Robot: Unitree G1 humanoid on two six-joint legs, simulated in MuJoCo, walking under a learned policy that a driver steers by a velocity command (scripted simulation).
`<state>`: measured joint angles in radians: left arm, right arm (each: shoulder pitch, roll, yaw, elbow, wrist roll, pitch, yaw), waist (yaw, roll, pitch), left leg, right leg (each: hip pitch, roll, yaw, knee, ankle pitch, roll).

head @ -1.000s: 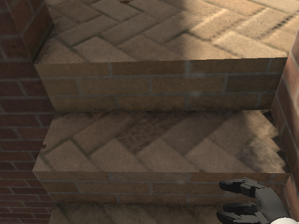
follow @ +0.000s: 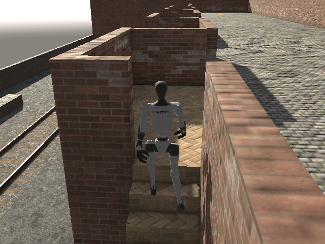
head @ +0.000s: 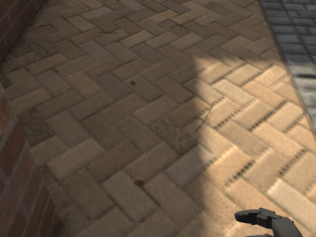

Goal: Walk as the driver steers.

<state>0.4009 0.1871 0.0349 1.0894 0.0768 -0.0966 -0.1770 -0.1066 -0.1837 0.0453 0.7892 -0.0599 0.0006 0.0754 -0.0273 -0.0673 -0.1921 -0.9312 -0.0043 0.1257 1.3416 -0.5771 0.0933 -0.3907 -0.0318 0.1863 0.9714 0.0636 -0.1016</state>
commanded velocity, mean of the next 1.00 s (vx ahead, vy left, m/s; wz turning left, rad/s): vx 0.26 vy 0.00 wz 0.00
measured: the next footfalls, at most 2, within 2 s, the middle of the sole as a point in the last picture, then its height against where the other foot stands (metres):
right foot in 0.42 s outside the picture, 0.20 m higher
left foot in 0.78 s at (107, 221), level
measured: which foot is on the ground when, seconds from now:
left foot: down 0.00-0.46, up 0.48-0.76, down 0.78-1.00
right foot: up 0.00-0.40, down 0.42-1.00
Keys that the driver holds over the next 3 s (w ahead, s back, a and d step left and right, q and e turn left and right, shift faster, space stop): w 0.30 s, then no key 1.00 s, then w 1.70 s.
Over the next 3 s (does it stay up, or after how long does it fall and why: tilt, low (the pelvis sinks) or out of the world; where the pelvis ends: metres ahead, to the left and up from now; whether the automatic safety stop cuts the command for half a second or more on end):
stays up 1.17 -0.03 0.32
